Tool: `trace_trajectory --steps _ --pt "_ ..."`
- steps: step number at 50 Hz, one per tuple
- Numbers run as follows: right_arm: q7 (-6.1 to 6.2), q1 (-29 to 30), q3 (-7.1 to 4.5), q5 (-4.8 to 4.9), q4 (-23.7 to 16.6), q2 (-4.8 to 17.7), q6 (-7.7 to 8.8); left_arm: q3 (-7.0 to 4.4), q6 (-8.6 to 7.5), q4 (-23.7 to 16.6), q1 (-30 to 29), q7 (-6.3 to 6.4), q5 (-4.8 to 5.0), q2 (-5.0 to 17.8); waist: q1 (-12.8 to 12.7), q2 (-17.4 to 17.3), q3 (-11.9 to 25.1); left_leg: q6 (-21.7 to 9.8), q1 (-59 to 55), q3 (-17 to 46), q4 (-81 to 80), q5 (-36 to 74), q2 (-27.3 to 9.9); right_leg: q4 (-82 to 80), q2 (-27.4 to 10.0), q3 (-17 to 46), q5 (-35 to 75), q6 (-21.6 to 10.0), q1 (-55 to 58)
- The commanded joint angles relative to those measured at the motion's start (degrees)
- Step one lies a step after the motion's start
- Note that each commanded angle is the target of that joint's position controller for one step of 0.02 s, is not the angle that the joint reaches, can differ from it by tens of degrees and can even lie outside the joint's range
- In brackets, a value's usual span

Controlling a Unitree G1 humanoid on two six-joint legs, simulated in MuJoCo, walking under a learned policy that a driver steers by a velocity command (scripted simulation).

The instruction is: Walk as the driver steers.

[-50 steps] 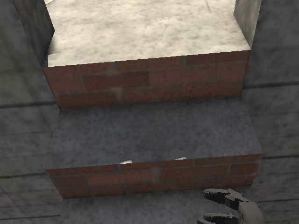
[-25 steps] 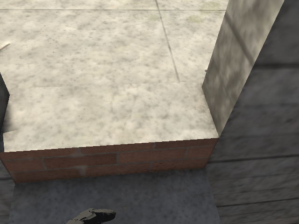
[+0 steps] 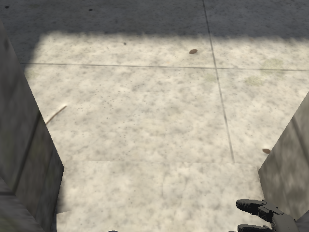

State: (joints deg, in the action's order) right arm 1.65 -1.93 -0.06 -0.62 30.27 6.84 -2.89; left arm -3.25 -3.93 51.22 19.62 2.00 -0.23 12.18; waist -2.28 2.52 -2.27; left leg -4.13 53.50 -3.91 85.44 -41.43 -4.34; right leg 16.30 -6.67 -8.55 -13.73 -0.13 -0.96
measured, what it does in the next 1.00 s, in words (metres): steps on the spot: right foot 0.19 m lower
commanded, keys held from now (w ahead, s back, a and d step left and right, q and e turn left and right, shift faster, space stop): w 1.00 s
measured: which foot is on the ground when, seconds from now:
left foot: down 0.00-0.56, up 0.58-1.00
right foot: down 0.00-0.02, up 0.04-0.52, down 0.54-1.00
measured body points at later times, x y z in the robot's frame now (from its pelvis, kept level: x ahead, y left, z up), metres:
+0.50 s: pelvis +0.05 -0.03 +0.02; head +0.03 -0.03 +0.47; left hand +0.17 +0.23 -0.07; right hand +0.34 -0.22 +0.02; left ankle +0.08 +0.12 -0.56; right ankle -0.01 -0.16 -0.61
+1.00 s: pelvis +0.02 -0.07 -0.01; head +0.03 -0.09 +0.44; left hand +0.13 +0.17 -0.10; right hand +0.21 -0.29 -0.11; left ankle -0.05 +0.05 -0.65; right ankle -0.05 -0.18 -0.75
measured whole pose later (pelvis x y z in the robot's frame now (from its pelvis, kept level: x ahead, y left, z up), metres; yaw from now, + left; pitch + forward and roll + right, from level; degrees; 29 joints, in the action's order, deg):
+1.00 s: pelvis +0.02 -0.07 -0.01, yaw +0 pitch +3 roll +0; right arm 2.3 -6.7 -3.3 -1.4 34.6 9.4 -5.9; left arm -2.0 -4.2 37.4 16.7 3.2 -1.9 9.7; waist -2.0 -2.8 1.9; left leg 0.8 28.9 -2.7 70.1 -26.3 -3.7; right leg 25.3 -0.6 -3.4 -18.5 -2.0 -8.8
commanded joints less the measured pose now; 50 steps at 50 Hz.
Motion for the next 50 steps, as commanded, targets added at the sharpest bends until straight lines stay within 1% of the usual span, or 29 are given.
trace_trajectory --steps 1,2,3,4,5,7,8,11,12,19,21,23,24,25,26,27,28,29,30,32,33,37,38,39,40,43,47,49,50 --pt "1.16 -23.6 -4.33 0.77 1.4 13.4 2.36 -1.74 0.02 -7.1 3.3 -3.14 3.75 10.9 11.3 -15.5 29.2 -10.2 -50.3 30.9 -34.6 35.6 -10.0 33.7 1.8 1.5 49.7 -2.2 -15.9" --pt "1.7 -23.3 -5.81 0.41 3.4 17.3 0.3 -1.15 0.45 -8.6 -0.6 -3.67 2.24 7.2 12.0 -28.0 32.5 -12.1 -49.2 50.6 -55.1 43.1 -14.9 57.8 11.9 9.3 0.2 2.0 -21.9" --pt "2.24 -15.0 -5.1 -0.47 -0.3 15.4 -0.19 -0.33 0.07 -9.4 -0.1 -3.09 1.1 0.3 8.3 -18.1 29.7 -10.2 -43.7 48.8 -55.1 41.2 -17.3 80.5 12.6 25.3 -0.4 5.1 -28.7" --pt "3.89 -9.7 -4.88 -2.94 -0.2 13.6 -0.28 0.39 0.6 -13.7 -7.1 -2.57 0.59 -1.6 5.2 -12.3 20.6 -6.8 -40.0 33.1 -46.7 29.3 -14.3 86.4 10.8 23.4 1.8 4.4 -39.3" --pt "5.36 -7.5 -2.88 -3.89 1.0 8.0 -0.28 1.02 1.86 -16.1 -8.4 -2.43 -2.06 -2.6 2.8 -10.7 12.8 -3.7 -34.5 19.3 -29.9 31.5 -10.9 87.0 10.8 24.1 5.4 2.7 -44.8" --pt "5.29 -4.4 -0.8 -4.76 0.6 3.5 0.62 0.83 3.98 -15.4 -3.7 -1.94 -5.05 -1.3 -1.5 -2.1 4.9 -0.9 -19.1 11.2 -25.2 24.5 -8.6 90.0 12.5 16.4 11.6 3.0 -41.6" --pt "5.69 -2.6 -0.35 -5.59 0.7 3.1 1.01 0.22 5.71 -15.8 -5.0 -1.81 -4.43 0.1 -2.3 0.9 3.5 -1.8 -10.4 12.0 -29.0 18.1 -9.2 92.5 13.8 13.9 16.3 3.6 -37.5" --pt "4.02 0.6 -0.94 -3.81 -0.9 6.3 3.42 0.52 8.74 -18.6 -3.4 -0.24 -3.24 0.5 -4.3 -5.9 3.7 -3.6 -11.0 14.5 -31.0 24.8 -11.7 100.8 14.1 15.9 13.9 4.8 -40.6" --pt "4.0 1.8 -0.81 -2.99 -1.9 6.3 3.8 0.52 9.19 -19.2 -1.5 0.12 -3.16 1.2 -5.6 -7.2 3.8 -3.3 -10.9 14.4 -30.7 23.3 -12.1 98.9 14.2 16.6 12.6 5.1 -41.2" --pt "4.39 4.6 -2.53 -3.63 -7.0 10.4 4.22 0.39 11.48 -25.0 -7.0 1.19 -2.6 3.5 -4.0 -12.8 7.7 -5.2 -17.5 19.6 -26.7 35.4 -16.4 89.5 12.5 13.3 6.3 5.0 -39.1" --pt "4.24 8.1 -3.32 -4.63 -9.5 11.8 4.3 0.23 10.82 -24.8 -4.4 0.67 -1.37 4.4 -5.3 -15.8 8.9 -5.1 -18.3 20.1 -23.4 43.2 -16.6 79.4 9.7 12.8 0.8 4.3 -35.2" --pt "4.24 9.2 -3.22 -4.43 -10.5 9.6 4.05 0.68 10.3 -24.2 -2.0 0.5 -0.97 4.5 -6.3 -15.6 10.1 -3.1 -20.2 19.0 -19.1 50.3 -15.9 55.8 2.9 11.3 -0.1 2.2 -30.8" --pt "3.87 9.2 -3.23 -4.17 -10.7 8.0 3.45 1.46 9.5 -22.6 -0.3 0.23 -1.08 3.7 -7.0 -11.1 11.0 -1.0 -19.8 15.8 -14.7 48.7 -14.3 36.7 -0.5 8.4 5.6 -0.7 -24.3" --pt "4.32 4.2 -3.73 -2.85 -8.9 8.7 1.66 2.12 8.74 -22.0 0.0 -0.02 -0.58 1.0 -5.9 -8.8 9.7 -0.6 -22.2 12.8 -14.8 47.6 -11.6 17.7 2.0 1.6 6.1 -2.7 -19.1" --pt "4.31 7.6 -3.82 -2.52 -10.0 8.9 0.58 2.12 7.42 -18.3 2.8 -1.46 -1.71 1.1 -7.8 -3.0 3.6 1.6 -27.4 5.7 -7.0 47.2 -7.7 -0.8 2.9 -3.7 24.7 -2.5 -22.8" --pt "4.91 -0.4 -4.52 -2.18 -8.4 7.8 -1.53 3.11 7.39 -16.1 -1.4 -3.11 -0.97 -0.6 -1.4 -3.2 1.4 -0.2 -27.8 4.1 -1.3 50.8 -3.9 -11.3 4.0 -6.1 22.5 -4.1 -19.2" --pt "3.77 -1.0 -4.9 0.08 -8.6 4.8 -2.9 4.84 5.7 -17.4 -4.8 -4.45 -2.02 0.0 1.5 5.3 0.4 1.5 -17.0 1.6 17.6 11.0 1.1 0.9 -1.2 5.9 51.5 -4.5 -18.9" --pt "3.3 -0.4 -3.97 2.26 -11.4 2.4 -4.27 1.94 3.39 -19.7 -9.5 -2.66 -3.23 9.9 0.9 18.8 3.6 9.3 -7.9 0.7 31.4 2.9 4.4 2.9 -10.5 25.1 67.9 -14.0 -19.6" --pt "3.01 6.5 -4.77 1.2 -11.6 5.7 -4.29 2.12 2.07 -19.9 -8.0 -2.13 -1.21 7.3 -1.5 5.9 2.0 8.6 4.7 7.1 36.4 5.1 3.1 7.8 -10.2 22.2 71.2 -13.3 -9.0" --pt "1.92 8.4 -3.25 -0.12 -8.7 4.0 -1.35 2.37 0.88 -19.3 -2.5 -0.05 -3.17 5.9 -4.7 -3.9 6.1 7.8 10.1 13.4 33.7 16.5 6.2 12.7 -9.6 19.0 59.1 -9.0 0.4" --pt "1.97 8.1 -2.36 -0.89 -9.1 0.6 -1.12 1.58 0.19 -18.3 0.4 1.73 -3.28 8.0 -3.6 -2.4 7.0 6.8 13.0 13.3 34.7 19.3 4.9 10.4 -12.0 21.2 50.3 -10.5 3.6" --pt "1.71 4.2 -2.9 -2.97 -5.1 2.8 -1.59 1.03 -0.64 -17.8 3.3 1.39 -2.12 4.3 -3.2 -3.4 10.9 6.6 13.2 11.6 37.6 20.2 6.7 10.1 -9.2 18.0 47.7 -12.9 10.9" --pt "1.54 5.3 -3.48 -2.74 -5.3 5.2 -1.56 -0.3 -1.5 -17.9 1.4 1.59 -1.94 6.9 -3.4 -1.9 11.2 7.3 12.1 9.0 36.4 21.4 6.3 6.5 -11.4 19.5 39.9 -17.2 11.1" --pt "1.68 6.9 -3.28 -1.59 -7.6 4.7 -2.3 -1.05 -2.41 -19.7 -2.6 2.03 -1.56 8.5 -2.0 6.2 8.1 7.5 9.6 10.7 32.8 22.6 2.1 1.0 -15.6 27.1 24.4 -20.4 4.3" --pt "1.64 8.3 -4.33 -1.84 -6.5 7.1 -2.56 -0.22 -2.98 -19.0 -3.5 1.97 -1.04 4.6 -2.0 4.6 6.0 7.3 8.7 9.5 31.6 24.9 2.2 0.1 -13.1 25.5 19.0 -19.7 3.4" --pt "0.74 8.1 -4.53 -1.96 -4.7 6.3 -2.69 0.71 -2.87 -18.1 -2.0 2.21 -0.78 1.4 -2.4 2.1 4.4 6.4 1.6 5.9 21.2 27.2 0.9 3.3 -9.6 19.4 30.0 -18.0 1.7" --pt "-0.02 2.2 -3.1 -1.21 -2.6 3.5 -1.77 -0.05 -1.64 -18.4 -5.0 2.2 -1.79 3.8 1.0 6.0 7.3 5.0 -15.7 2.3 -12.3 20.9 -0.8 6.4 -4.5 10.6 43.3 -13.2 -0.7" --pt "0.92 -1.6 -3.82 -0.37 -1.0 4.6 -1.96 -1.55 -0.46 -17.4 -4.2 1.11 -1.81 6.9 2.2 11.8 8.9 4.4 -28.9 -2.2 -31.0 8.3 2.8 8.3 -2.0 9.5 52.3 -13.4 -3.0" --pt "1.55 -6.8 -4.43 -0.31 0.3 5.7 -1.27 -1.78 0.07 -16.9 -5.6 -0.08 -1.94 7.5 5.6 9.9 10.0 3.8 -32.3 -2.8 -39.2 15.3 3.4 14.2 -1.7 8.8 63.6 -13.3 0.3"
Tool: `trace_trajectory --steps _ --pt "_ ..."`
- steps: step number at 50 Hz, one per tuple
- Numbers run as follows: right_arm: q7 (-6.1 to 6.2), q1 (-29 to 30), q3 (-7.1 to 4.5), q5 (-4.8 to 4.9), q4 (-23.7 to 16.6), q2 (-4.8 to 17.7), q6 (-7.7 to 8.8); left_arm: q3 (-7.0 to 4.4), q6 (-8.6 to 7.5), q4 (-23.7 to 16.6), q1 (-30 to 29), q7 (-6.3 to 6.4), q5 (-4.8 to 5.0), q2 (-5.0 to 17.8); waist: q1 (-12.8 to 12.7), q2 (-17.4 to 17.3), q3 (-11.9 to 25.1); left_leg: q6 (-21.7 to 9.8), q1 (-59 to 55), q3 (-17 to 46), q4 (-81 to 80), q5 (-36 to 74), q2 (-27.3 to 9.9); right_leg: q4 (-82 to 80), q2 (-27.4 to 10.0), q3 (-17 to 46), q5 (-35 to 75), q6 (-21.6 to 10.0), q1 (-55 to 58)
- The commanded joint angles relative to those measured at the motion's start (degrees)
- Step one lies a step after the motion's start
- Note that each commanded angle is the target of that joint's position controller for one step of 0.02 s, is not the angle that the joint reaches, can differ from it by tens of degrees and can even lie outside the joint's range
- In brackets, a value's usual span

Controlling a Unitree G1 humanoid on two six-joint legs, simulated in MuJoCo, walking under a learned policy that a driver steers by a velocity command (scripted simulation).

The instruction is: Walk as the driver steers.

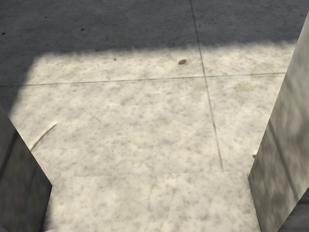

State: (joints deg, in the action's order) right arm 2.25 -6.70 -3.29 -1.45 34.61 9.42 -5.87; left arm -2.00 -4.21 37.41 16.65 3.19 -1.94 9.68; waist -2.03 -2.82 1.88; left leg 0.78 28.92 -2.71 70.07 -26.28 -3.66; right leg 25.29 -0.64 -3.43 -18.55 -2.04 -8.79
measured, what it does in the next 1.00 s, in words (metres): steps to the right: left foot, then right foot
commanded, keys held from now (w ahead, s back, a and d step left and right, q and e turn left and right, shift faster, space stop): w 0.54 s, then w+q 0.46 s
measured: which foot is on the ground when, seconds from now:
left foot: up 0.00-0.04, down 0.06-0.52, up 0.54-0.98, down 1.00-1.00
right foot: down 0.00-0.06, up 0.08-0.48, down 0.50-1.00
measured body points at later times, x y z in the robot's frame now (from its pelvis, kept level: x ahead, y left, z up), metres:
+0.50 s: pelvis -0.02 -0.07 -0.01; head -0.01 -0.06 +0.44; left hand +0.15 +0.16 -0.11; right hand +0.09 -0.35 -0.11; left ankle -0.09 +0.11 -0.73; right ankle -0.07 -0.20 -0.73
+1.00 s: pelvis -0.07 -0.10 -0.02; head -0.07 -0.08 +0.43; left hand -0.05 +0.19 -0.13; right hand +0.12 -0.33 -0.11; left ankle -0.13 +0.01 -0.73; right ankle -0.07 -0.20 -0.74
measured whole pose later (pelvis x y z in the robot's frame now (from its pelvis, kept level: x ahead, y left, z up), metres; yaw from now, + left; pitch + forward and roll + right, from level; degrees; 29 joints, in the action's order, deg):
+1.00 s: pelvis -0.07 -0.10 -0.02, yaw +10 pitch +0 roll -3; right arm 2.2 -14.5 -3.8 -3.7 37.3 14.1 -0.9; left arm -4.3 -1.4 37.3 23.3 3.8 -1.4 15.4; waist -1.1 -1.1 0.7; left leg -3.1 17.5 -0.4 44.8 -23.9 -3.8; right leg 35.8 -4.1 -17.3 -21.3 -1.4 -13.9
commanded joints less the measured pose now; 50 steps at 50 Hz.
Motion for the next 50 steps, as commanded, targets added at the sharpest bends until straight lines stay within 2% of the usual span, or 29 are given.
trace_trajectory --steps 1,2,3,4,5,6,7,10,13,16,19,21,22,23,24,25,26,27,28,29,31,33,37,40,42,45,47,48,50 --pt "1.22 -5.6 -1.05 -0.44 -2.4 3.2 3.09 -3.15 0.93 -2.7 -3.4 -2.03 0.47 9.9 7.6 11.0 5.6 -0.4 -10.0 -6.7 -41.9 13.1 4.1 12.2 -6.1 2.2 72.7 -9.4 13.9" --pt "1.48 -6.5 -1.08 -1.54 -0.1 3.6 3.99 -3.35 1.22 -2.6 -1.3 -2.35 1.96 8.9 5.7 10.8 5.5 0.4 -14.5 -7.4 -57.6 24.4 4.5 16.3 -4.8 3.7 64.5 -7.7 14.7" --pt "1.74 -7.7 -1.45 -2.38 1.1 5.8 4.37 -2.48 1.76 -4.9 -1.0 -2.58 2.15 5.1 3.4 8.8 4.9 0.9 -21.2 -0.1 -57.9 32.9 -0.7 21.4 -4.5 7.9 42.7 -5.7 5.6" --pt "2.6 -8.4 -1.32 -2.03 1.4 8.8 4.44 -0.83 1.85 -7.5 3.2 -3.82 1.81 -1.6 -1.2 -10.1 7.3 -1.6 -39.7 11.7 -39.9 92.8 -16.7 28.6 -1.7 6.7 -1.2 -1.9 -17.9" --pt "2.76 -10.7 -0.89 -1.01 0.9 7.4 3.8 -0.81 2.63 -4.6 3.6 -4.26 1.37 0.0 1.6 -9.0 9.2 -8.9 -40.0 16.5 -37.6 117.9 -22.6 38.8 -0.3 9.2 -5.7 0.5 -25.1" --pt "2.72 -10.3 -0.99 -0.74 -0.5 7.6 3.7 -1.11 3.27 -4.1 1.3 -4.58 0.79 1.5 3.4 -6.5 10.7 -13.5 -33.0 15.8 -40.4 107.2 -22.0 48.4 0.7 10.8 -2.8 2.5 -22.7" --pt "2.81 -4.7 -0.48 -1.34 -2.1 7.1 4.02 -1.42 3.59 -4.5 -1.5 -4.73 0.48 1.7 2.2 -7.1 7.9 -15.3 -26.7 13.9 -42.1 93.7 -20.5 54.1 1.6 13.2 -1.4 3.8 -23.3" --pt "3.15 0.1 0.76 -1.72 -4.5 6.5 6.04 -2.89 4.94 -3.8 -4.6 -4.01 -0.08 2.9 -0.2 -7.3 0.9 -14.0 -14.7 6.8 -44.9 72.0 -17.2 66.2 4.8 17.5 2.0 5.0 -23.9" --pt "2.48 -4.4 -0.46 -1.41 -2.9 9.0 7.68 -3.99 4.96 -3.1 -5.0 -3.0 -0.75 3.9 0.7 -5.9 -2.0 -11.6 -17.7 2.6 -45.1 68.1 -16.2 70.6 5.7 13.4 2.1 5.3 -29.8" --pt "3.56 -9.5 -1.41 -1.66 -0.9 10.8 6.5 -2.04 4.76 -4.4 -9.8 -5.26 -0.14 1.7 2.5 -9.6 0.1 -9.7 -25.5 -1.3 -44.1 68.4 -13.5 48.1 1.5 7.4 -5.5 5.1 -30.5" --pt "4.28 -11.8 -3.04 -1.44 -0.7 13.0 6.08 -0.88 6.24 -6.3 -12.0 -4.96 -0.69 0.9 4.4 -13.4 3.3 -10.3 -31.0 1.8 -43.3 73.5 -16.6 34.8 -3.6 3.4 -9.9 3.9 -29.0" --pt "4.14 -10.3 -3.58 -0.99 -1.2 13.8 5.43 -0.55 6.07 -6.3 -8.0 -4.41 -0.05 1.8 3.9 -13.1 4.4 -9.0 -28.7 2.5 -42.3 70.6 -16.4 22.3 -3.1 0.7 -8.4 1.9 -20.9" --pt "3.18 -11.2 -4.03 -1.08 -0.4 16.1 5.02 -0.52 5.79 -6.8 -8.3 -4.57 0.63 2.8 2.8 -9.2 4.3 -7.0 -31.8 1.2 -39.7 65.3 -14.4 13.9 -0.3 -2.6 -8.1 1.0 -20.8" --pt "2.47 -11.2 -4.63 -0.6 0.6 16.8 4.75 -0.46 4.73 -5.8 -7.0 -4.52 0.27 2.9 1.2 -6.0 4.7 -5.2 -30.4 0.6 -33.7 62.1 -13.3 4.1 0.1 -3.7 1.1 -0.1 -14.1" --pt "1.68 -12.0 -3.91 -0.19 1.1 15.5 4.78 -0.05 4.47 -2.9 -4.6 -3.55 0.9 1.9 2.0 -3.6 7.4 -5.8 -25.3 0.8 -31.3 56.2 -11.1 -1.6 3.7 -7.0 6.7 0.4 -3.5" --pt "1.05 -11.3 -3.22 0.06 0.8 14.0 5.14 -0.71 3.52 -1.9 1.0 -3.18 0.93 3.3 -1.0 -1.1 7.5 -5.2 -17.7 3.1 -26.3 38.6 -9.9 -3.8 0.6 -3.0 10.9 0.6 4.8" --pt "0.86 -11.2 -1.36 -2.37 -0.5 7.4 4.94 0.81 2.21 -2.1 6.3 -4.03 0.87 1.4 -0.8 3.2 7.7 -2.6 -8.6 3.6 -22.4 0.2 -6.3 -0.4 -9.6 3.9 32.3 3.2 11.4" --pt "-0.17 -9.8 -0.11 -1.11 -2.2 2.9 5.05 0.7 2.24 -1.1 12.8 -2.63 1.96 5.0 -3.9 15.8 12.3 1.3 1.9 3.9 -18.6 -10.0 -1.6 4.7 -22.7 15.2 73.3 -4.9 20.6" --pt "-0.22 -8.2 -0.09 -0.52 -1.5 3.6 4.85 -0.07 2.41 -3.0 11.7 -1.26 1.82 7.6 -5.1 18.3 12.2 2.9 -5.2 6.9 -12.2 -7.5 -2.5 -0.8 -24.6 16.4 70.1 -10.0 8.4" --pt "-0.37 -7.5 -0.33 -1.37 -0.9 5.1 4.76 0.67 2.42 -5.0 5.6 -1.07 1.23 5.5 -2.5 18.6 5.1 4.6 -5.0 7.5 -8.4 -5.3 -3.1 -3.5 -21.9 13.9 57.7 -11.0 1.0" --pt "-0.34 -7.6 -0.98 -2.33 1.1 7.3 4.14 1.64 2.17 -7.6 -0.9 -0.91 1.38 2.5 0.3 17.8 -1.4 6.0 -5.1 7.4 -2.0 -3.0 -2.9 -5.6 -18.8 9.6 46.0 -9.3 -6.2" --pt "-0.32 -10.6 -1.94 -2.87 3.7 8.3 3.54 0.88 1.81 -8.0 1.1 -0.75 1.37 3.6 0.9 13.8 -3.0 6.0 -6.0 6.2 6.8 -0.7 -1.4 -6.8 -16.5 5.1 38.9 -8.3 -9.7" --pt "0.29 -12.0 -1.78 -2.89 4.8 7.0 3.82 0.03 0.63 -5.4 4.9 -0.14 -0.42 5.3 1.1 5.1 -4.2 5.2 -1.6 4.2 12.3 6.1 0.1 -6.9 -15.5 0.3 34.7 -9.4 -8.1" --pt "0.28 -7.2 -1.48 -3.0 2.0 7.3 4.17 -1.22 0.05 -2.9 9.0 1.04 0.35 7.4 0.0 8.8 -4.0 3.0 -0.2 4.5 0.2 5.2 0.1 -5.8 -16.5 0.9 35.7 -9.5 -1.6" --pt "0.54 -5.2 -1.22 -2.57 -0.1 7.1 4.1 -2.1 -0.25 -2.3 8.6 1.99 -0.11 9.1 0.9 11.3 -3.3 1.5 -1.1 5.3 -12.0 2.8 -0.9 -4.9 -17.5 2.3 36.8 -9.6 2.5" --pt "0.18 -6.0 -1.05 -2.21 -0.9 6.8 5.05 -3.49 1.36 -1.8 9.1 2.24 0.24 11.5 1.2 12.2 -1.2 -2.4 -4.4 3.5 -25.2 -3.1 -1.0 -2.7 -18.1 2.7 34.3 -11.3 5.7" --pt "0.41 -8.2 -1.93 -2.95 -0.8 8.9 5.61 -4.24 1.97 -3.0 8.8 1.36 1.21 12.7 1.5 10.9 1.6 -3.9 -7.7 0.9 -23.7 1.8 -0.5 1.6 -19.2 2.2 32.3 -11.9 4.2" --pt "0.38 -10.9 -2.41 -2.57 -0.1 9.8 5.97 -4.24 2.43 -4.5 7.3 0.84 1.01 12.2 2.1 9.3 5.6 -4.8 -10.8 3.2 -20.9 2.6 -1.5 3.5 -20.6 2.6 25.4 -12.3 1.5" --pt "-0.42 -7.9 -1.48 -2.08 -1.7 9.4 5.86 -3.65 2.25 -5.3 4.1 -0.29 0.16 11.6 2.5 5.0 0.7 -5.7 -9.9 3.1 -29.9 4.2 -0.3 1.5 -17.8 1.0 6.4 -7.5 -3.5"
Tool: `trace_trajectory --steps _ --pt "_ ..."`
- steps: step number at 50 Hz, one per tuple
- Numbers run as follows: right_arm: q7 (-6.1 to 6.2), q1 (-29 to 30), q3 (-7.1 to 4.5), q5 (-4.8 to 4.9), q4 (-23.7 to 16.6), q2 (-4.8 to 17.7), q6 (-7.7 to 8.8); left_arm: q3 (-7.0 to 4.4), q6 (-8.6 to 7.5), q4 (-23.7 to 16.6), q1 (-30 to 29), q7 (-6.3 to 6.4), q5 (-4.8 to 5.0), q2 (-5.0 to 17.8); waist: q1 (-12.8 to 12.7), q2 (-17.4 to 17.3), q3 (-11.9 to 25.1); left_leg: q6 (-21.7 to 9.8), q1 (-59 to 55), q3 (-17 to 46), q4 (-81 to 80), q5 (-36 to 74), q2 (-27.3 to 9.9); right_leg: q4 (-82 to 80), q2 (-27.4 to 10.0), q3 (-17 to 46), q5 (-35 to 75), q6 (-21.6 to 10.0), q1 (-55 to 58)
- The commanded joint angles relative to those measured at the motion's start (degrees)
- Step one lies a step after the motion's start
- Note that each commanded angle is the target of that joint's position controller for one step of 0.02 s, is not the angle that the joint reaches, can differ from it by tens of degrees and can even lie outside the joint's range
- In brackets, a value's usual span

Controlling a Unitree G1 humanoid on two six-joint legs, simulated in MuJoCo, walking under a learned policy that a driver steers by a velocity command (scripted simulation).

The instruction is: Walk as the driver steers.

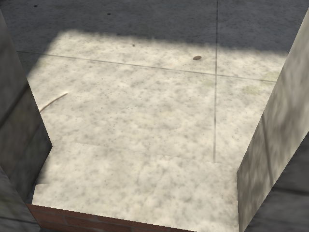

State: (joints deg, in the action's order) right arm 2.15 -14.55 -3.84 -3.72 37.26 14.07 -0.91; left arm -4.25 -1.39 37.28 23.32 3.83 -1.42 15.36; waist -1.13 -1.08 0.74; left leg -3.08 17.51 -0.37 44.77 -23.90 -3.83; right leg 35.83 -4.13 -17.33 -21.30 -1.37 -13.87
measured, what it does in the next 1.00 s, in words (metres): steps to the left: right foot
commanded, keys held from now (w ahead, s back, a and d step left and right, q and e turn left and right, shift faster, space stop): w+q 0.28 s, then w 0.72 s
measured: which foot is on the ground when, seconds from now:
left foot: down 0.00-0.50, up 0.52-1.00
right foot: down 0.00-0.06, up 0.08-0.48, down 0.50-1.00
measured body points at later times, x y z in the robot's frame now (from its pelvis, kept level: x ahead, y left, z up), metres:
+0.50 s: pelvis -0.04 +0.02 +0.00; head -0.02 +0.01 +0.44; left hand +0.08 +0.26 -0.09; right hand +0.17 -0.17 -0.10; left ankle -0.04 +0.12 -0.72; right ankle -0.02 -0.07 -0.73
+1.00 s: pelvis +0.08 +0.13 +0.02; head +0.12 +0.10 +0.46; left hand -0.07 +0.33 -0.10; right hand +0.36 +0.01 -0.06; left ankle +0.14 +0.30 -0.46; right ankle -0.02 -0.07 -0.72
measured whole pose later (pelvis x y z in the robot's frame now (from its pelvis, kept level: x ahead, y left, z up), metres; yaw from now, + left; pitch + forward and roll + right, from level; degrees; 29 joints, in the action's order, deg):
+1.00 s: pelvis +0.08 +0.13 +0.02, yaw +14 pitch +0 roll +2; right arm -2.6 -2.9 -1.4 -1.8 27.9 8.8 -3.7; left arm -3.7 -3.1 55.3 31.5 3.8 -3.9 7.0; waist -3.4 -3.2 -2.7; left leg -3.2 65.9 2.1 107.6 -23.2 -0.9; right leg 13.0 -9.4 -3.6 -19.6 5.5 7.0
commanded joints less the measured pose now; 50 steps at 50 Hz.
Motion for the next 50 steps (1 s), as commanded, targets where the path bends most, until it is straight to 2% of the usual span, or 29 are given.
trace_trajectory --steps 1,3,6,8,10,13,16,19,21,23,24,25,26,27,28,29,30,31,32,36,37,41,42,43,44,45,47,48,50 --pt "-0.47 -0.1 -0.77 0.3 -5.5 4.7 1.32 -1.5 -0.28 -4.8 -2.8 -1.16 -1.0 7.0 2.5 4.6 -0.9 -2.0 -0.1 1.6 -6.4 3.6 -0.3 -7.3 -13.1 13.3 7.7 -6.4 -1.4" --pt "-0.57 -1.1 -0.83 1.22 -6.0 7.3 1.63 -0.97 0.37 -7.5 -6.8 -2.89 -2.14 5.3 1.5 -7.9 -3.5 -3.1 0.8 10.8 -12.6 17.9 -1.2 -1.9 -3.8 6.6 0.5 -1.4 -6.7" --pt "1.73 -2.3 -2.87 2.44 -8.6 11.8 -0.26 -0.34 -0.27 -8.7 -8.2 -4.97 -0.09 3.9 4.7 -18.2 0.9 -11.9 -10.0 31.7 -24.7 22.3 -11.7 17.4 1.6 11.6 -12.2 1.0 -21.2" --pt "2.37 1.0 -1.87 2.42 -8.7 10.0 0.22 -0.05 -0.71 -7.8 -9.8 -5.34 -0.26 3.5 3.6 -13.6 -1.7 -12.8 -4.7 26.7 -21.0 29.6 -9.2 29.7 2.6 15.9 -8.2 1.4 -24.3" --pt "2.65 3.7 -1.39 1.82 -9.1 8.5 0.79 0.33 0.0 -6.8 -10.3 -4.32 -1.57 2.4 2.5 -8.8 0.8 -12.2 -1.7 22.5 -16.8 35.3 -6.7 40.6 3.5 17.1 -1.8 1.3 -24.6" --pt "2.4 6.3 -0.6 2.9 -9.8 5.1 1.32 1.09 1.98 -8.0 -12.1 -1.86 -3.49 0.0 1.3 -3.1 2.0 -11.5 1.8 25.3 -14.8 35.7 -7.4 51.7 3.6 18.3 8.0 2.0 -27.1" --pt "3.19 3.6 -0.65 1.66 -7.4 4.9 0.75 2.73 3.03 -10.6 -16.3 -1.38 -1.44 -1.8 3.3 -3.6 1.0 -7.8 -3.1 21.6 -16.9 25.9 -3.6 31.4 4.1 14.1 2.4 1.9 -27.8" --pt "3.95 2.6 -0.73 -0.41 -7.9 4.0 1.47 2.32 2.69 -10.4 -13.0 -1.07 -0.08 -1.4 4.5 -10.1 6.2 -11.2 -5.6 25.6 -15.2 37.9 -6.2 27.4 5.1 14.3 -3.4 1.3 -21.1" --pt "2.97 6.8 -0.39 -0.08 -8.9 3.4 2.01 2.84 1.99 -10.4 -9.5 -0.89 0.44 -2.6 1.2 -7.8 8.7 -9.4 -1.9 24.0 -16.1 36.1 -5.2 12.4 4.3 14.3 -4.3 -0.5 -9.3" --pt "1.62 6.1 -0.69 2.46 -6.3 2.6 2.45 2.61 1.06 -7.2 -3.8 -0.97 -0.71 -3.5 -1.4 -4.9 6.6 -7.4 5.8 19.9 -14.8 27.6 -1.2 -1.9 4.8 11.0 1.4 -2.1 4.4" --pt "0.29 4.5 -0.36 2.65 -5.3 0.2 2.51 2.27 0.55 -6.4 -3.3 -0.96 -1.84 -2.6 -1.1 1.0 4.8 -6.1 9.2 16.4 -7.6 20.8 2.2 -7.2 1.5 15.9 2.2 -1.8 8.0" --pt "-0.91 5.3 -0.03 2.19 -5.7 -2.3 2.82 2.39 -0.08 -6.9 -1.7 -0.94 -2.35 -1.4 -1.4 6.5 3.8 -2.2 19.2 14.3 -0.4 4.2 4.7 -12.3 -9.6 29.3 9.3 -2.3 13.9" --pt "-1.23 2.4 -2.12 3.39 -4.5 4.7 2.36 -2.35 0.82 -3.3 9.6 -0.62 -1.98 10.1 -4.2 20.9 12.7 -1.1 30.6 7.5 21.3 -8.5 9.4 -25.5 -17.0 51.7 -49.2 -11.0 21.9" --pt "-1.02 7.2 -2.69 1.17 -5.9 7.8 2.63 -2.54 1.05 -6.1 2.9 -0.54 -0.69 6.0 -5.1 17.8 1.9 2.7 34.1 8.4 35.9 -1.0 10.7 -34.2 -21.6 64.7 -57.3 -12.0 7.9" --pt "-1.39 12.0 -2.37 0.21 -7.7 6.9 3.06 -0.81 0.35 -7.2 -3.5 -0.56 -0.81 2.7 -2.4 13.1 -6.3 3.9 36.1 10.3 47.2 6.2 10.8 -32.9 -20.3 59.6 -46.7 -12.0 -0.4" --pt "-1.6 10.7 -0.69 1.41 -6.7 2.7 2.96 0.66 -0.96 -6.2 -7.6 -1.07 -2.6 -0.9 -0.4 7.6 -7.8 4.4 36.7 9.2 55.5 11.5 10.9 -26.6 -14.9 46.6 -28.5 -12.0 -3.5" --pt "-2.17 9.3 1.25 0.41 -6.9 -3.0 2.95 0.83 -2.12 -5.2 -7.8 -0.63 -3.78 -0.6 1.4 3.9 -4.2 3.8 36.4 11.3 58.9 12.6 9.4 -21.5 -10.5 38.6 -18.2 -11.9 -1.9" --pt "-2.9 6.0 1.37 1.04 -5.9 -1.3 3.38 -0.42 -3.36 -3.3 -5.8 -0.64 -4.36 2.2 2.3 -0.9 -4.9 3.7 36.6 10.3 53.6 10.3 7.9 -22.4 -9.8 36.2 -19.1 -11.4 -0.7" --pt "-3.38 4.8 1.41 0.26 -4.6 -1.1 3.29 -0.69 -4.19 -0.8 -2.5 -0.69 -3.72 1.5 1.6 -2.0 -4.2 2.9 35.8 8.7 54.4 12.2 8.3 -21.5 -9.1 34.9 -19.0 -12.2 0.2" --pt "-4.45 7.1 0.86 0.21 -3.9 -0.3 2.78 -1.23 -5.84 5.0 4.7 -1.45 -2.43 1.0 -1.4 3.4 -5.8 1.5 42.3 6.5 55.3 17.8 8.5 -23.9 -10.8 34.2 -15.7 -13.5 8.1" --pt "-4.27 10.8 0.98 1.15 -4.6 -0.8 2.46 -1.43 -6.07 6.6 5.5 -1.19 -1.11 1.9 -2.2 4.3 -7.6 1.3 47.6 4.7 56.7 19.0 7.5 -24.6 -11.3 34.7 -14.2 -14.1 10.0" --pt "-1.74 14.1 0.51 1.78 -5.6 -0.1 2.35 -1.29 -6.65 10.6 10.1 -0.58 -0.94 0.5 -3.8 10.0 -7.7 -0.5 59.1 3.8 76.8 13.0 5.0 -28.8 -14.3 34.5 -9.7 -17.8 18.0" --pt "-1.94 16.8 0.61 -0.58 -8.0 -1.9 1.95 -0.89 -6.77 13.4 13.6 -0.18 -1.21 -1.1 -3.2 0.7 -11.5 0.5 62.4 7.1 78.4 12.9 3.4 -25.7 -17.0 35.2 11.1 -15.8 19.6" --pt "-2.53 16.2 1.23 0.39 -9.0 -3.2 0.9 -0.48 -6.41 13.5 10.9 0.6 -1.82 -0.6 -1.2 1.9 -11.2 1.4 61.3 7.6 77.2 8.0 4.3 -19.6 -17.8 30.3 45.1 -13.7 20.0" --pt "-3.0 13.7 1.41 1.61 -10.2 -3.9 -0.29 -1.18 -5.51 14.2 12.7 0.74 -2.32 1.1 -1.0 3.9 -7.1 0.9 60.2 8.2 78.5 4.6 5.5 -18.6 -17.5 26.0 51.6 -12.7 22.6" --pt "-3.82 14.5 1.69 2.45 -12.1 -4.5 -0.62 -1.53 -4.73 14.2 10.7 0.67 -2.47 2.5 -0.9 7.8 -8.7 0.6 61.3 8.1 75.9 1.9 4.5 -20.1 -17.2 23.2 51.2 -10.6 21.6" --pt "-4.47 19.6 2.03 1.3 -15.8 -3.7 -1.59 -1.48 -3.05 16.2 12.2 0.31 -2.73 1.4 -2.4 11.3 -7.4 -0.2 61.9 6.8 74.3 -2.0 2.8 -23.6 -17.2 19.3 38.6 -8.7 24.3" --pt "-4.34 20.4 2.06 1.25 -16.7 -3.3 -1.79 -1.09 -2.27 15.6 9.9 0.4 -2.61 0.2 -2.3 10.7 -9.8 0.5 59.1 4.9 68.5 -3.2 2.8 -23.2 -16.2 16.5 50.7 -7.6 21.7" --pt "-6.01 23.4 3.62 2.86 -21.1 -5.0 -2.48 -2.2 -0.31 15.0 4.6 0.17 -2.42 2.6 -0.3 13.7 -7.4 -1.3 43.4 -0.5 41.4 0.9 -2.3 -27.8 -13.0 12.0 57.0 -3.0 15.1"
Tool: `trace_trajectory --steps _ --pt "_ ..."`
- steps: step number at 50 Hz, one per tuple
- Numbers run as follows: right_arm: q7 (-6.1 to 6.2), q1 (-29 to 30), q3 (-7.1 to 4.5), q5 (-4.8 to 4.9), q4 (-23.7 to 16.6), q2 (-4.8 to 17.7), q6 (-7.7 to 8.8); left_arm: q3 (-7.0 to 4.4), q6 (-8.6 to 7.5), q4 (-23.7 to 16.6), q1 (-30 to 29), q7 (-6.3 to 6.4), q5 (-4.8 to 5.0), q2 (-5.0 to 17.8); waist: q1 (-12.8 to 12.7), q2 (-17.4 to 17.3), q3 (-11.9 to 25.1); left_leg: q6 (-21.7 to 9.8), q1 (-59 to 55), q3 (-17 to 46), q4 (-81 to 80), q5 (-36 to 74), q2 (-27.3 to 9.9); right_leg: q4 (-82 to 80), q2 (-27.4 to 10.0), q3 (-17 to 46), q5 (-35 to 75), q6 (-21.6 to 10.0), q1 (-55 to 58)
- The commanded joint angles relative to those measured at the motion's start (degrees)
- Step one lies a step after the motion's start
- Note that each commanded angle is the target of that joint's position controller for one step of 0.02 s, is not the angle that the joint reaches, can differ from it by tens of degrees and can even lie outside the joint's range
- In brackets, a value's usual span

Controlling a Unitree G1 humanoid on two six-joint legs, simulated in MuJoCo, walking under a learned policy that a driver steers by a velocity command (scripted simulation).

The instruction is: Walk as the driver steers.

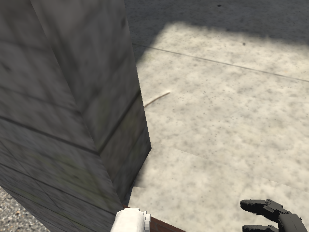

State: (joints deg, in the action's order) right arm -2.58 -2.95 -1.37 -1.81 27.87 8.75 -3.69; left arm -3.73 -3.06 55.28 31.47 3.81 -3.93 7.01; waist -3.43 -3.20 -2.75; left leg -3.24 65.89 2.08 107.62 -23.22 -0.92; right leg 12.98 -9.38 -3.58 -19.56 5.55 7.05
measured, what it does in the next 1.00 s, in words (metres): climbs, turning right: left foot 0.19 m higher, then right foot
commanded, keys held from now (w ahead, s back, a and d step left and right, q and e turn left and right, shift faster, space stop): w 0.04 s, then w+e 0.96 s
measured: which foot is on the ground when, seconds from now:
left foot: up 0.00-0.02, down 0.04-1.00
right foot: down 0.00-0.10, up 0.12-0.60, down 0.62-1.00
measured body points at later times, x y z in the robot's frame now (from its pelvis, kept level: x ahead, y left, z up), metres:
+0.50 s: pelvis +0.13 +0.13 +0.14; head +0.14 +0.09 +0.59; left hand +0.39 +0.29 +0.08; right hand +0.20 -0.12 +0.03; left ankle +0.18 +0.18 -0.55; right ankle +0.14 +0.03 -0.48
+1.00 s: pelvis +0.18 +0.11 +0.18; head +0.22 +0.10 +0.62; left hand +0.39 +0.27 +0.06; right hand +0.19 -0.18 +0.08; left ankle +0.19 +0.19 -0.55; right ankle +0.14 +0.06 -0.55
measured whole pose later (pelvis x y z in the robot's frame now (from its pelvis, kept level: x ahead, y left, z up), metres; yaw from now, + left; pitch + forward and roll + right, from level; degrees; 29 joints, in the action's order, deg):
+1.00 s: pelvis +0.18 +0.11 +0.18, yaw -28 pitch +2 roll +2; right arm 0.9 -12.3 -3.3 -1.1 36.4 12.4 1.2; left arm -2.7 0.8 34.9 16.8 3.9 -1.2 10.1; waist -1.1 3.5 -3.1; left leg -3.1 12.8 -19.7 32.0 -20.8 -1.7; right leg 38.2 3.6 2.8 -20.4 -4.4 -19.6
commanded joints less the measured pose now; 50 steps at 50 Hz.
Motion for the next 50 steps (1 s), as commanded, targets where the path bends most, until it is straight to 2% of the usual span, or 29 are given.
trace_trajectory --steps 1,2,3,4,5,6,7,8,10,11,12,14,15,18,21,23,25,26,27,28,31,33,35,40,41,45,47,48,50 --pt "-1.2 12.2 2.02 2.78 -12.4 -0.2 -0.6 -3.22 2.24 -4.6 -7.5 -0.34 0.76 14.3 1.9 14.9 -2.7 -2.2 -21.2 -11.7 -40.6 -7.7 -2.6 -10.0 -6.1 -5.1 51.5 -11.6 -14.6" --pt "-0.7 9.9 2.38 3.89 -12.0 -1.8 -1.72 -4.17 2.43 -3.4 -2.8 -0.67 2.28 18.8 0.9 18.6 1.3 -3.0 -32.5 -14.6 -46.1 -12.7 0.8 -8.8 -8.2 -3.7 60.2 -11.9 -13.7" --pt "-0.1 -1.7 1.4 3.35 -6.3 -1.6 -1.14 -3.7 3.03 -0.6 0.8 -1.39 4.34 18.8 2.4 18.9 8.3 -4.6 -45.2 -20.1 -43.9 -4.1 6.7 0.1 -10.4 -4.9 82.4 -13.7 -12.7" --pt "0.24 -13.8 -0.73 2.4 -4.0 3.4 0.02 -3.24 2.18 -3.6 -0.1 -2.54 4.27 19.9 9.9 13.4 19.0 -9.7 -57.3 -3.5 -45.7 5.2 4.9 15.9 -5.3 -2.4 89.0 -10.1 -17.4" --pt "0.16 -22.7 -1.9 1.98 -2.5 6.2 0.97 -3.89 0.8 -7.2 -7.2 -3.86 4.5 22.4 14.8 6.7 27.1 -11.7 -67.7 11.4 -58.3 5.7 -0.9 30.0 -0.3 0.0 58.5 -8.3 -24.3" --pt "1.47 -22.1 -3.92 1.12 -0.9 14.5 1.25 -2.89 0.31 -11.7 -15.5 -6.07 4.32 16.9 16.8 -16.2 32.0 -15.0 -68.2 32.4 -76.7 -6.9 -11.8 50.7 12.0 3.1 4.3 -7.1 -31.7" --pt "3.11 -14.3 -2.91 1.32 -2.1 14.2 2.58 -2.11 0.94 -10.9 -17.6 -6.4 3.12 10.2 13.8 -9.0 28.8 -13.7 -57.5 32.5 -79.3 -6.2 -14.9 75.5 13.9 12.8 -3.9 -6.3 -34.1" --pt "4.3 -7.4 -1.65 0.75 -3.2 11.9 3.58 -2.15 1.58 -12.7 -15.0 -4.72 2.88 7.3 10.2 -8.5 26.8 -12.7 -51.1 30.1 -73.2 -1.3 -15.5 88.3 13.2 20.0 -1.5 -5.0 -36.2" --pt "5.17 -1.0 0.31 1.77 -0.7 5.2 3.45 -1.26 2.89 -17.5 -19.3 -2.95 -1.57 6.1 5.6 -9.9 10.6 -9.7 -37.6 14.1 -62.2 -5.6 -10.4 89.4 9.3 11.6 2.7 -6.0 -43.8" --pt "5.18 -0.8 1.58 0.92 -0.5 1.8 3.74 -0.78 2.94 -16.8 -19.5 -2.0 -2.37 5.9 5.5 -5.2 5.8 -9.9 -33.6 10.7 -61.3 -5.2 -9.8 93.3 10.4 9.1 2.6 -6.2 -45.4" --pt "5.51 -3.9 2.01 -0.42 1.1 0.9 4.41 -1.11 3.34 -16.3 -20.4 -1.36 -1.4 6.4 6.1 -0.9 4.7 -10.5 -33.2 10.9 -64.2 -2.0 -11.3 97.4 10.9 7.9 5.6 -5.4 -47.0" --pt "5.66 -8.7 1.75 -0.42 4.8 0.3 6.13 -0.4 4.09 -17.7 -20.5 -1.11 -0.31 4.4 5.5 2.4 0.2 -13.5 -30.1 15.8 -70.9 -4.8 -14.8 102.5 12.3 7.5 6.4 -4.4 -51.1" --pt "6.07 -8.3 2.23 -0.43 4.8 -0.9 6.29 0.08 4.84 -19.5 -20.9 -0.79 0.17 2.6 4.0 2.6 0.4 -12.2 -30.5 16.6 -74.5 -4.7 -15.6 99.4 10.1 10.4 8.5 -3.4 -51.8" --pt "7.3 -2.5 2.68 -0.81 0.4 0.6 6.09 -0.64 7.41 -20.8 -17.3 -1.86 1.63 6.5 0.4 1.2 0.4 -10.8 -28.6 6.0 -77.0 -1.2 -13.8 93.1 11.0 9.6 16.0 -0.1 -47.7" --pt "9.45 -4.0 2.0 -0.91 -2.4 3.8 6.9 -1.58 7.81 -23.2 -21.8 -1.55 1.81 8.4 3.1 4.3 2.1 -12.2 -35.8 5.0 -79.8 8.0 -16.6 84.5 9.2 9.8 15.9 0.6 -45.1" --pt "9.03 -13.0 0.07 -2.59 0.2 8.0 5.39 -0.52 7.25 -29.4 -31.0 -1.45 2.07 8.5 6.5 0.8 -1.1 -12.5 -46.6 2.9 -82.8 12.8 -17.3 60.2 5.7 6.4 -1.6 -3.6 -48.9" --pt "9.38 -18.2 -1.34 -3.9 2.0 9.1 3.24 0.09 6.89 -27.8 -29.6 -1.31 2.27 6.4 7.6 -3.1 2.5 -13.4 -52.1 -1.9 -82.7 17.1 -15.6 46.3 5.4 1.1 -11.5 -6.5 -41.6" --pt "8.74 -21.2 -2.42 -2.27 2.9 9.7 3.54 -0.56 7.0 -27.2 -30.5 -0.99 0.76 8.8 8.9 2.1 6.2 -13.1 -53.3 -2.0 -87.9 20.1 -18.8 49.0 7.7 -4.0 -16.5 -6.7 -35.3" --pt "7.78 -21.4 -3.13 -1.7 3.9 10.9 4.38 -0.49 6.82 -27.2 -29.4 -1.19 0.86 8.5 8.3 0.5 6.4 -13.0 -55.5 -2.2 -88.6 20.8 -19.6 46.2 6.7 -2.4 -16.3 -7.6 -35.0" --pt "7.29 -19.9 -4.02 -1.4 4.5 11.3 4.25 0.1 6.57 -26.2 -26.7 -1.72 2.98 6.6 6.7 0.0 5.8 -12.2 -54.5 -2.7 -87.5 15.6 -17.6 41.1 6.1 0.1 -17.0 -9.1 -31.9" --pt "5.83 -17.0 -3.48 -0.67 7.2 9.6 4.01 1.17 4.34 -22.6 -18.1 -1.83 1.66 4.3 1.7 7.2 5.5 -7.4 -52.9 -12.6 -78.1 16.8 -11.5 22.4 7.6 -0.6 -2.5 -9.3 -21.7" --pt "4.5 -14.5 -3.91 -0.89 5.8 9.3 4.57 -0.59 3.81 -22.6 -15.0 -0.64 1.52 10.0 1.0 15.4 4.2 -2.2 -44.8 -15.7 -74.7 3.8 -4.9 18.8 2.9 14.5 11.9 -12.5 -19.1" --pt "3.9 -14.6 -4.46 -0.14 5.6 9.8 4.46 -0.72 4.03 -23.4 -15.2 0.59 1.85 10.8 1.8 16.0 2.4 -0.1 -42.5 -14.7 -71.8 1.9 -1.4 14.2 0.4 22.0 11.8 -15.9 -19.1" --pt "4.91 -21.8 -4.33 0.09 7.9 9.6 4.88 0.0 2.98 -23.8 -17.2 0.48 2.08 8.3 4.2 4.6 3.0 0.1 -50.6 -11.3 -76.1 8.4 -2.3 13.6 3.2 21.6 10.8 -15.3 -23.2" --pt "2.93 -16.1 -3.22 1.36 4.4 6.4 5.55 1.02 2.64 -24.5 -18.7 -0.23 4.51 6.8 5.6 10.3 -1.8 -0.2 -56.2 -7.5 -81.7 16.9 -2.6 13.5 9.1 16.0 24.1 -12.4 -31.5" --pt "3.19 -14.0 -4.04 1.08 6.6 10.8 5.92 0.01 2.78 -24.0 -13.9 -0.12 3.98 7.0 2.1 -2.5 7.8 -0.8 -70.4 -10.6 -79.2 49.3 -9.2 22.8 12.1 6.6 14.5 -8.5 -33.3" --pt "3.67 -11.4 -3.6 0.71 6.7 10.0 5.63 -0.08 3.16 -23.8 -11.8 0.26 3.84 6.3 1.8 -3.8 8.4 -1.0 -69.4 -12.3 -79.9 42.7 -10.1 25.7 12.5 5.5 7.3 -9.4 -33.0" --pt "3.98 -11.8 -3.46 0.63 6.0 9.3 5.45 -0.26 3.19 -22.5 -9.3 0.21 2.41 7.5 2.0 -3.3 8.2 -1.4 -67.3 -13.7 -79.6 27.8 -8.9 25.2 11.4 6.7 7.3 -9.8 -33.1" --pt "3.59 -9.3 -3.55 0.54 5.0 9.7 5.29 -0.27 3.51 -23.5 -10.1 0.13 1.86 7.8 1.8 2.8 3.7 -0.2 -61.4 -14.4 -78.9 14.1 -6.3 21.1 11.4 9.0 12.2 -10.9 -33.1"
